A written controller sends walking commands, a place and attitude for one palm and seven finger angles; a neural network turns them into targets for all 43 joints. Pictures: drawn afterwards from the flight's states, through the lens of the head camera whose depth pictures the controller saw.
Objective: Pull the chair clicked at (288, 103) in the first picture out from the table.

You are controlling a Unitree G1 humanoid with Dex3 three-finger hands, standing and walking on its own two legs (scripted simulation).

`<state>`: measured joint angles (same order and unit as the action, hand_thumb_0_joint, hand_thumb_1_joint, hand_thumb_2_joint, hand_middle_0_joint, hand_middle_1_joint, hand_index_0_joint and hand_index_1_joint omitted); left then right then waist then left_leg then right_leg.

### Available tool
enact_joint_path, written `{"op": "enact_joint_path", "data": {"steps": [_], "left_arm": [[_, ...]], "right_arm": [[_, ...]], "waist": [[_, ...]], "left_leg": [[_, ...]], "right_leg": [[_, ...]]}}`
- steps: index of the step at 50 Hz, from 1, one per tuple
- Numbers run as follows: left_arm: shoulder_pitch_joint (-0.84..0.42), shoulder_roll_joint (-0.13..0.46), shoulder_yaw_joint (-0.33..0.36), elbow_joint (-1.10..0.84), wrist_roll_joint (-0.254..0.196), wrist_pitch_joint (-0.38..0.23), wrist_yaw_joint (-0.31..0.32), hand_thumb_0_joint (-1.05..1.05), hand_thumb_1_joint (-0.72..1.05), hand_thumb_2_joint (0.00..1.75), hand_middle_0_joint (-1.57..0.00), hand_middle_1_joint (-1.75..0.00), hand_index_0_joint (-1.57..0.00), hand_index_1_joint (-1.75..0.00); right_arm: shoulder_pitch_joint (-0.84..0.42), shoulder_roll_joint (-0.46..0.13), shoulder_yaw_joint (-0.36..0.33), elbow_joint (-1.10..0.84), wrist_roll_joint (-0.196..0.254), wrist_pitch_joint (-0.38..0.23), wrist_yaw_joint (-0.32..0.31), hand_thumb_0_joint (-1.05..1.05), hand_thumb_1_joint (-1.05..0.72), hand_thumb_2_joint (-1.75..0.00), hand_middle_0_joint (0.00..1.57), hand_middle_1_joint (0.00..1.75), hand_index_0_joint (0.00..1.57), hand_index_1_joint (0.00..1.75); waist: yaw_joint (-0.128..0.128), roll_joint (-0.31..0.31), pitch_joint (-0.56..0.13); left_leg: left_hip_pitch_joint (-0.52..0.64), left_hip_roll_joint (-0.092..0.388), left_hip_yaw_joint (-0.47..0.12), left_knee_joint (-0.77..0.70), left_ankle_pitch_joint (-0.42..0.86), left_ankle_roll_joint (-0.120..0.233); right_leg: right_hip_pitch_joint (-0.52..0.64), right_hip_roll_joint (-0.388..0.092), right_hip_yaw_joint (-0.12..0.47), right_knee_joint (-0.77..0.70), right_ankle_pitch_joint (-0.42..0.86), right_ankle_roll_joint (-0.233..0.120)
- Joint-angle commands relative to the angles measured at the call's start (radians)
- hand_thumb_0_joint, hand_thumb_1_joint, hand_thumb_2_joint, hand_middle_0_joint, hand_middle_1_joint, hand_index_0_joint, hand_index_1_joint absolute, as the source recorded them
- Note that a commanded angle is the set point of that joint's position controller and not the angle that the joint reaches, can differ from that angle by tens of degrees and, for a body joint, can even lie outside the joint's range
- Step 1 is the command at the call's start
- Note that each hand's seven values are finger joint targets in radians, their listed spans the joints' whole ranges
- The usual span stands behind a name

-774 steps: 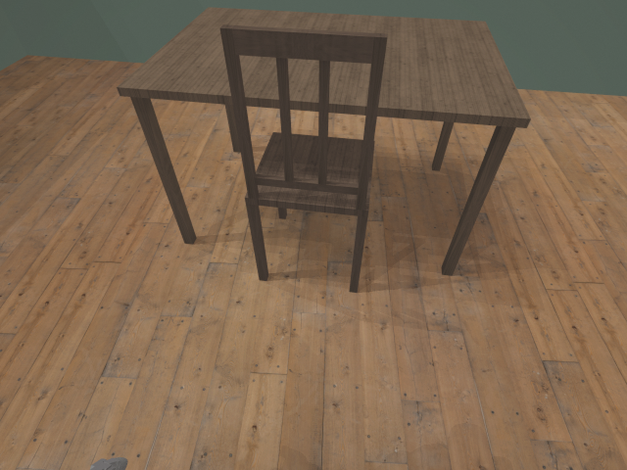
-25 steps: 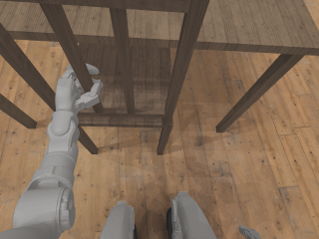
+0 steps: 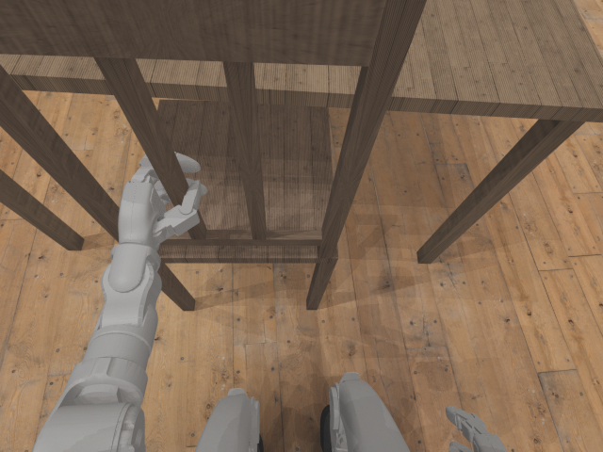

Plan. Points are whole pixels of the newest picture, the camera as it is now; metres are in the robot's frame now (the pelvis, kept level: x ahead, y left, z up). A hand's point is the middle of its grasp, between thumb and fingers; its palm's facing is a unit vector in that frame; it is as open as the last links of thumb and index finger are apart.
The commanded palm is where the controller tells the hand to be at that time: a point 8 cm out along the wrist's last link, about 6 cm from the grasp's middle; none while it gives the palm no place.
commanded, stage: hook a spindle and tug to test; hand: left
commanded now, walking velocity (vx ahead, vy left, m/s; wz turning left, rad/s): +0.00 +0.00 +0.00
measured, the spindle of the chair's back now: (170, 174) +0.45 +0.16 +0.05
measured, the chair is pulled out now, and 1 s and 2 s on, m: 0.03 0.12 0.26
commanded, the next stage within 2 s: step backward, pulling the chair out in 0.12 s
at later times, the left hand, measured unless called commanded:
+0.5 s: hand (196, 219) +0.40 +0.12 +0.03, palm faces +0.01 -0.99 -0.11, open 5.5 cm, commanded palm +0.39 +0.17 +0.03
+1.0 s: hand (214, 272) +0.33 +0.10 +0.03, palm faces -0.01 -0.99 -0.12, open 5.5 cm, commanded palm +0.32 +0.15 +0.04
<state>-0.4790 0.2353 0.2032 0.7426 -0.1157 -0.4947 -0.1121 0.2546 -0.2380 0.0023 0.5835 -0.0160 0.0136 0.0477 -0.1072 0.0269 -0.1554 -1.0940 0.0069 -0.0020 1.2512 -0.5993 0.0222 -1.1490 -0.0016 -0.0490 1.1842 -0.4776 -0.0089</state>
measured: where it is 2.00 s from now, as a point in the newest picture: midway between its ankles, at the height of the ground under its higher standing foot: outside the picture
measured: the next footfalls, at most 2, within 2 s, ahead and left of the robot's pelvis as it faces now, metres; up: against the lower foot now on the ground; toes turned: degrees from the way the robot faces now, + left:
right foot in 1.28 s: +0.01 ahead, -0.12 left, +0.00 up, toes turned -3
left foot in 1.70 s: -0.17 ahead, +0.17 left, +0.00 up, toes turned -2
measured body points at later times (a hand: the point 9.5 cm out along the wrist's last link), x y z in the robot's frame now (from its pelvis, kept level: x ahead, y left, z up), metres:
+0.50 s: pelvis +0.02 +0.01 +0.08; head +0.12 +0.01 +0.52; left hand +0.39 +0.18 +0.04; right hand +0.09 -0.25 -0.04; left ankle -0.01 +0.10 -0.63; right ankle +0.04 -0.12 -0.63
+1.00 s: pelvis -0.04 +0.00 +0.10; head +0.05 -0.02 +0.54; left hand +0.33 +0.15 +0.04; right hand +0.02 -0.28 -0.04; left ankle -0.01 +0.10 -0.63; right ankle +0.04 -0.12 -0.63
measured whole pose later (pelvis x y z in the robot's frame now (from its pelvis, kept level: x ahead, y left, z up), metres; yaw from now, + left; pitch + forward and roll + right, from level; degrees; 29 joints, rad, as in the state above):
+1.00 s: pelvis -0.04 +0.00 +0.10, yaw -1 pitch +7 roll +0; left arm -0.48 0.14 0.05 1.02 -0.09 -0.24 0.10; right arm 0.22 -0.26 -0.01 0.71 0.06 0.07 -0.11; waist -0.09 0.03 0.09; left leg -0.47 0.01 0.05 0.63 -0.29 -0.01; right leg -0.52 0.00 -0.01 0.55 -0.15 -0.01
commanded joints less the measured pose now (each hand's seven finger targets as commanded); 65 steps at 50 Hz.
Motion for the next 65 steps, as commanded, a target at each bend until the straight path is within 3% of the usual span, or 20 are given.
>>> {"op": "enact_joint_path", "data": {"steps": [1,10,11,12,13,15,17,19,21,24,30,34,37,41,48,51,53,58,63,65], "left_arm": [[-0.202,0.125,-0.003,-0.242,0.005,-0.073,-0.027,0.0,0.9,0.9,-0.5,-1.45,-0.5,-1.45],[-0.216,0.14,0.013,-0.256,0.005,-0.079,-0.021,0.0,0.9,0.9,-0.5,-1.45,-0.5,-1.45],[-0.309,0.137,-0.011,-0.289,0.008,-0.085,-0.019,0.0,0.9,0.9,-0.5,-1.45,-0.5,-1.45],[-0.458,0.381,0.04,-0.465,0.092,0.026,0.092,0.0,0.9,0.9,-0.5,-1.45,-0.5,-1.45],[-0.435,0.303,-0.002,-0.475,0.09,0.091,0.138,0.0,0.9,0.9,-0.5,-1.45,-0.5,-1.45],[-0.29,0.237,-0.03,-0.407,0.092,0.172,0.174,0.0,0.9,0.9,-0.5,-1.45,-0.5,-1.45],[-0.171,0.157,-0.09,-0.237,0.093,0.239,0.19,0.0,0.9,0.9,-0.5,-1.45,-0.5,-1.45],[-0.18,0.126,-0.119,-0.142,0.097,0.27,0.211,0.0,0.9,0.9,-0.5,-1.45,-0.5,-1.45],[-0.276,0.135,-0.125,-0.105,0.099,0.264,0.222,0.0,0.9,0.9,-0.5,-1.45,-0.5,-1.45],[-0.327,0.106,-0.151,-0.005,0.106,0.242,0.216,0.0,0.9,0.9,-0.5,-1.45,-0.5,-1.45],[-0.33,0.07,-0.176,0.088,0.11,0.22,0.195,0.0,0.9,0.9,-0.5,-1.45,-0.5,-1.45],[-0.301,0.077,-0.164,0.063,0.108,0.197,0.191,0.0,0.9,0.9,-0.5,-1.45,-0.5,-1.45],[-0.253,0.1,-0.145,0.045,0.103,0.193,0.194,0.0,0.9,0.9,-0.5,-1.45,-0.5,-1.45],[-0.242,0.134,-0.134,0.062,0.092,0.195,0.206,0.0,0.9,0.9,-0.5,-1.45,-0.5,-1.45],[-0.275,0.14,-0.156,0.089,0.085,0.216,0.228,0.0,0.9,0.9,-0.5,-1.45,-0.5,-1.45],[-0.293,0.132,-0.169,0.096,0.085,0.221,0.236,0.0,0.9,0.9,-0.5,-1.45,-0.5,-1.45],[-0.306,0.092,-0.203,0.093,0.084,0.214,0.234,0.0,0.9,0.9,-0.5,-1.45,-0.5,-1.45],[-0.364,0.021,-0.246,0.065,0.075,0.205,0.226,0.0,0.9,0.9,-0.5,-1.45,-0.5,-1.45],[-0.373,0.026,-0.229,0.098,0.083,0.193,0.226,0.0,0.9,0.9,-0.5,-1.45,-0.5,-1.45],[-0.381,0.032,-0.229,0.107,0.096,0.183,0.223,0.0,0.9,0.9,-0.5,-1.45,-0.5,-1.45]], "right_arm": [[0.108,-0.152,-0.059,-0.09,0.005,-0.033,-0.014,0.0,-0.9,-0.9,0.2,0.3,0.2,0.3],[0.094,-0.15,-0.058,-0.082,0.005,-0.051,-0.023,0.0,-0.9,-0.9,0.2,0.3,0.2,0.3],[0.093,-0.151,-0.057,-0.078,0.006,-0.054,-0.027,0.0,-0.9,-0.9,0.2,0.3,0.2,0.3],[0.12,-0.133,-0.065,-0.145,0.058,0.02,-0.063,0.0,-0.9,-0.9,0.2,0.3,0.2,0.3],[0.129,-0.118,-0.069,-0.166,0.065,0.035,-0.093,0.0,-0.9,-0.9,0.2,0.3,0.2,0.3],[0.1,-0.117,-0.061,-0.157,0.069,0.047,-0.121,0.0,-0.9,-0.9,0.2,0.3,0.2,0.3],[0.077,-0.119,-0.045,-0.13,0.077,0.07,-0.139,0.0,-0.9,-0.9,0.2,0.3,0.2,0.3],[0.094,-0.129,-0.039,-0.099,0.074,0.081,-0.151,0.0,-0.9,-0.9,0.2,0.3,0.2,0.3],[0.106,-0.14,-0.044,-0.076,0.067,0.081,-0.165,0.0,-0.9,-0.9,0.2,0.3,0.2,0.3],[0.131,-0.136,-0.049,-0.036,0.055,0.078,-0.17,0.0,-0.9,-0.9,0.2,0.3,0.2,0.3],[0.107,-0.137,-0.062,-0.013,0.049,0.073,-0.165,0.0,-0.9,-0.9,0.2,0.3,0.2,0.3],[0.089,-0.134,-0.064,-0.007,0.039,0.061,-0.159,0.0,-0.9,-0.9,0.2,0.3,0.2,0.3],[0.075,-0.138,-0.065,-0.012,0.044,0.058,-0.16,0.0,-0.9,-0.9,0.2,0.3,0.2,0.3],[0.075,-0.145,-0.073,0.005,0.061,0.05,-0.174,0.0,-0.9,-0.9,0.2,0.3,0.2,0.3],[0.031,-0.152,-0.062,0.05,0.081,0.023,-0.176,0.0,-0.9,-0.9,0.2,0.3,0.2,0.3],[0.022,-0.165,-0.062,0.067,0.085,0.006,-0.18,0.0,-0.9,-0.9,0.2,0.3,0.2,0.3],[0.012,-0.162,-0.051,0.064,0.083,-0.006,-0.185,0.0,-0.9,-0.9,0.2,0.3,0.2,0.3],[-0.02,-0.159,-0.043,0.036,0.075,-0.027,-0.187,0.0,-0.9,-0.9,0.2,0.3,0.2,0.3],[0.014,-0.149,-0.047,0.07,0.057,-0.056,-0.18,0.0,-0.9,-0.9,0.2,0.3,0.2,0.3],[-0.001,-0.15,-0.046,0.083,0.049,-0.063,-0.178,0.0,-0.9,-0.9,0.2,0.3,0.2,0.3]], "waist": [[0.004,0.033,-0.492],[-0.001,0.024,-0.471],[-0.019,0.034,-0.477],[0.036,0.107,-0.663],[0.011,0.11,-0.607],[0.016,0.107,-0.541],[0.018,0.074,-0.369],[0.011,-0.005,-0.315],[0.007,0.01,-0.326],[0.009,0.106,-0.313],[0.026,0.168,-0.263],[0.036,0.184,-0.254],[0.042,0.111,-0.258],[0.036,-0.024,-0.29],[0.048,-0.068,-0.244],[0.046,-0.078,-0.203],[0.046,-0.03,-0.174],[0.072,0.172,-0.12],[0.067,0.056,-0.125],[0.069,0.074,-0.102]], "left_leg": [[0.259,-0.008,-0.026,-0.149,0.532,-0.016],[0.22,-0.014,-0.019,-0.143,0.462,-0.013],[0.232,-0.014,-0.022,-0.138,0.461,-0.011],[0.531,-0.001,0.007,-0.34,0.425,-0.001],[0.57,-0.01,0.017,-0.384,0.424,0.006],[0.553,0.005,-0.005,-0.42,0.485,-0.001],[0.528,0.04,-0.055,-0.509,0.431,0.003],[0.562,0.065,-0.058,-0.546,0.479,0.009],[0.645,0.089,-0.06,-0.573,0.692,-0.001],[0.789,0.131,-0.071,-0.586,0.966,-0.012],[0.882,0.18,-0.103,-0.651,1.016,-0.019],[0.919,0.202,-0.097,-0.673,1.058,-0.014],[0.866,0.192,-0.077,-0.668,0.969,-0.021],[0.771,0.119,-0.028,-0.621,0.636,-0.049],[0.763,0.049,-0.017,-0.631,0.232,-0.043],[0.812,0.056,-0.017,-0.689,0.28,-0.031],[0.834,0.098,-0.038,-0.773,0.357,-0.011],[0.725,0.243,-0.151,-0.915,0.318,0.054],[0.823,0.233,-0.101,-0.771,0.589,0.047],[0.793,0.228,-0.094,-0.769,0.56,0.032]], "right_leg": [[0.384,0.012,0.023,-0.098,0.41,-0.022],[0.383,0.01,0.032,-0.102,0.381,-0.017],[0.372,0.009,0.035,-0.101,0.379,-0.017],[0.762,-0.075,0.149,-0.324,0.393,-0.033],[0.812,-0.074,0.133,-0.373,0.503,-0.03],[0.802,-0.089,0.121,-0.369,0.624,-0.032],[0.742,-0.084,0.091,-0.406,0.502,-0.022],[0.782,-0.091,0.086,-0.45,0.566,-0.007],[0.811,-0.104,0.084,-0.468,0.74,-0.004],[0.773,-0.098,0.091,-0.497,0.798,0.004],[0.763,-0.06,0.076,-0.533,0.55,-0.001],[0.777,-0.054,0.081,-0.538,0.526,-0.001],[0.862,-0.074,0.102,-0.566,0.681,-0.008],[0.96,-0.185,0.206,-0.616,0.889,-0.058],[0.939,-0.29,0.295,-0.784,0.593,-0.07],[0.874,-0.262,0.24,-0.823,0.421,-0.048],[0.824,-0.179,0.154,-0.776,0.324,-0.006],[0.805,-0.049,0.058,-0.457,0.145,0.006],[0.803,-0.057,0.081,-0.513,0.309,0.003],[0.806,-0.07,0.096,-0.523,0.321,-0.001]]}}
